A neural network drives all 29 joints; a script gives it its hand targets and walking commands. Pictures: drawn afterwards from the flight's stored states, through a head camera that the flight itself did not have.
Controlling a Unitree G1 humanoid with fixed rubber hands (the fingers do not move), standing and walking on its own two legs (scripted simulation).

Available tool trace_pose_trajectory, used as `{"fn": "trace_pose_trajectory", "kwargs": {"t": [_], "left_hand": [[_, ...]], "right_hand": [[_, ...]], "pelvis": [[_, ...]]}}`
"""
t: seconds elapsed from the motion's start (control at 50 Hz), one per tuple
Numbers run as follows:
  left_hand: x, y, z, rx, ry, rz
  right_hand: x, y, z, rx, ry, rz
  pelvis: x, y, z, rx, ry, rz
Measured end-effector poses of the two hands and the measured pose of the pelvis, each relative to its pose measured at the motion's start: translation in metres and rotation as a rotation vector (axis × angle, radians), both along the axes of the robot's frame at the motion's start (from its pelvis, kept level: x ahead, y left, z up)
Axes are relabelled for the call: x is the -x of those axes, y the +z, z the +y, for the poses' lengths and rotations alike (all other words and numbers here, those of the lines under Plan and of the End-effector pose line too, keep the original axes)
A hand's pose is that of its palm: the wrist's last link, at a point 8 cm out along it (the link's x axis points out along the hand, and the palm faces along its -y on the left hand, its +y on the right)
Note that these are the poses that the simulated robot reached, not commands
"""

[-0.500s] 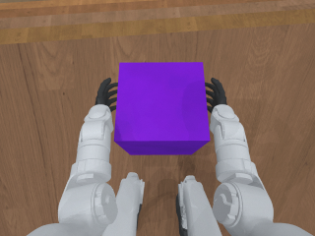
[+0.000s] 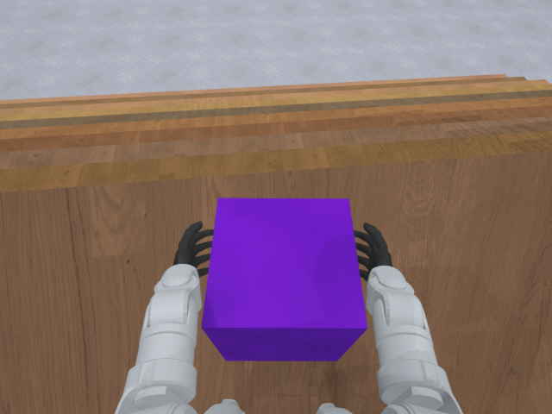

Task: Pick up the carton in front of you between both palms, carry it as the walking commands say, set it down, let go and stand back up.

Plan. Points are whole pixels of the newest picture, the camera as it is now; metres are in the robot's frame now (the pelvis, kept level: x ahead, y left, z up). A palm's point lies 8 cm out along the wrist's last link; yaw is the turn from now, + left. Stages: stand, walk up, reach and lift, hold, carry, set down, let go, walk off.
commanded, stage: reach and lift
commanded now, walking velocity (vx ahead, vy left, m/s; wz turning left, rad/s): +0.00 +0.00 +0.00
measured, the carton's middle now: (282, 286) +0.33 +0.00 -0.08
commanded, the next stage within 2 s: hold in 1.24 s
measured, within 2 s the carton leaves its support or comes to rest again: neither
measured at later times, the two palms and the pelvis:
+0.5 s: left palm (175, 265) +0.29 +0.15 +0.06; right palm (396, 269) +0.30 -0.15 +0.06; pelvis -0.01 +0.00 +0.03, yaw +0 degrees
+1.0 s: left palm (176, 255) +0.30 +0.15 +0.07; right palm (398, 258) +0.31 -0.15 +0.07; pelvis +0.01 +0.00 +0.04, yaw +0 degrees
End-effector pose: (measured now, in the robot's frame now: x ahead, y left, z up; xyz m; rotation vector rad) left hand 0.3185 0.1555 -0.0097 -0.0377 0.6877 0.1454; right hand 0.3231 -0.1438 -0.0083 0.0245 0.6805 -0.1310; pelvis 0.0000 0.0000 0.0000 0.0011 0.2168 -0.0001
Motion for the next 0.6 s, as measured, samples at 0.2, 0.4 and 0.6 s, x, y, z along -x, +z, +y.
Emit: {"fn": "trace_pose_trajectory", "kwargs": {"t": [0.2, 0.4, 0.6], "left_hand": [[0.016, 0.054, -0.003, -0.024, -0.025, -0.029], [0.024, 0.065, -0.004, -0.030, -0.036, 0.003], [0.022, 0.069, -0.002, -0.025, -0.028, -0.014]], "right_hand": [[0.018, 0.054, -0.003, 0.022, 0.010, -0.028], [0.028, 0.065, -0.004, 0.027, 0.011, 0.004], [0.025, 0.069, -0.003, 0.021, 0.010, -0.013]], "pelvis": [[-0.007, 0.028, 0.002, 0.001, 0.000, -0.187], [0.003, 0.032, 0.002, 0.001, -0.003, -0.281], [0.007, 0.033, 0.003, 0.000, 0.000, -0.291]]}}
